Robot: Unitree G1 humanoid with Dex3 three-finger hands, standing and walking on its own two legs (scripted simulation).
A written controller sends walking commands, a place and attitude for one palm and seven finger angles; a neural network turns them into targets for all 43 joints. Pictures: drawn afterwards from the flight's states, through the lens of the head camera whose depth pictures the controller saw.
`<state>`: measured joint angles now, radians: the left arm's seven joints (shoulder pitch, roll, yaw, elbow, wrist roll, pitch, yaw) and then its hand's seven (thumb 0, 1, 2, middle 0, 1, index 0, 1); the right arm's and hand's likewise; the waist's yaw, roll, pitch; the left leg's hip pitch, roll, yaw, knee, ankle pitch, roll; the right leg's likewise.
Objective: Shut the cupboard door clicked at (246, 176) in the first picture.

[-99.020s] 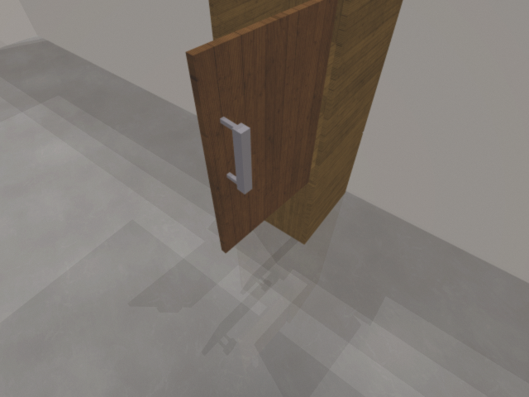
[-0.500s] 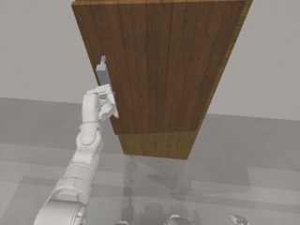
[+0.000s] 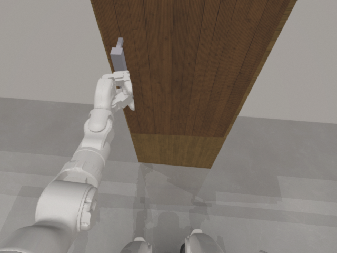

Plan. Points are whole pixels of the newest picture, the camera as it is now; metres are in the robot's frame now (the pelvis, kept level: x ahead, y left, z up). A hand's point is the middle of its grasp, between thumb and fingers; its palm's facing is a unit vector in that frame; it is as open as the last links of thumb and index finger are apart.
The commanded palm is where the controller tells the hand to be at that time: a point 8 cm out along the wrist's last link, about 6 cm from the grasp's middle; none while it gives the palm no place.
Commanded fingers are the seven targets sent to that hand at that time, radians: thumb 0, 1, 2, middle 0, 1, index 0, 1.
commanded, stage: push the door shut along its arc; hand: left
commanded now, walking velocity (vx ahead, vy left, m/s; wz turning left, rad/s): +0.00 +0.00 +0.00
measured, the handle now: (124, 72) +0.55 +0.10 +0.08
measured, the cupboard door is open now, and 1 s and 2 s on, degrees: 3 0 0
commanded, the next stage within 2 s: pull the fist back off the door in 0.56 s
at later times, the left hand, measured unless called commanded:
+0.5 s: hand (134, 91) +0.48 +0.07 +0.08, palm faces -0.20 -0.98 -0.06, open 3.4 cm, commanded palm +0.52 +0.09 +0.09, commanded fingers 0.00 0.90 0.90 -1.30 -1.50 -1.30 -1.50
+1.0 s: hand (144, 89) +0.49 +0.04 +0.07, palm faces +0.05 -0.99 -0.09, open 3.6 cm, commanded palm +0.48 +0.09 +0.09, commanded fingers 0.00 0.90 0.90 -1.30 -1.50 -1.30 -1.50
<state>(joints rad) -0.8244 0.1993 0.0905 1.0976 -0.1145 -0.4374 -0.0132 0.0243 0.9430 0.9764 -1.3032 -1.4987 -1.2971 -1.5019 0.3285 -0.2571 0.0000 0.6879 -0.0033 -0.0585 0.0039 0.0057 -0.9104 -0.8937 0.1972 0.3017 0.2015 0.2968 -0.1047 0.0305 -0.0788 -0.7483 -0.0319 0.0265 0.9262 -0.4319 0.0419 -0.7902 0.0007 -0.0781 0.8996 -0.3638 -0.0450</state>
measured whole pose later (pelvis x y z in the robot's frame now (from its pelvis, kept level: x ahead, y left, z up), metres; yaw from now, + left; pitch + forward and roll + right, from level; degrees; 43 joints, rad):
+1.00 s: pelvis -0.03 +0.00 -0.02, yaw +0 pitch +18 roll -1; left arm -1.02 0.22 0.17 1.29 0.03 -0.48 0.25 0.00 1.04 1.21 -1.30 -1.50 -1.30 -1.50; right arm 0.39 -0.25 0.01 0.70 -0.07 -0.10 0.06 0.00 -0.91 -0.89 0.20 0.30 0.20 0.30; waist -0.20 0.04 -0.09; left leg -0.91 -0.02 0.02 1.01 -0.42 0.04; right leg -0.94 0.01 -0.09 0.96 -0.34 -0.05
